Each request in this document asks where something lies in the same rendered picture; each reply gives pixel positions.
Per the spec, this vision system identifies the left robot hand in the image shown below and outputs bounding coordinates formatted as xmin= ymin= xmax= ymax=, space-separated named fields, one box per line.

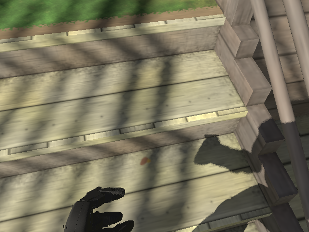
xmin=63 ymin=187 xmax=134 ymax=232

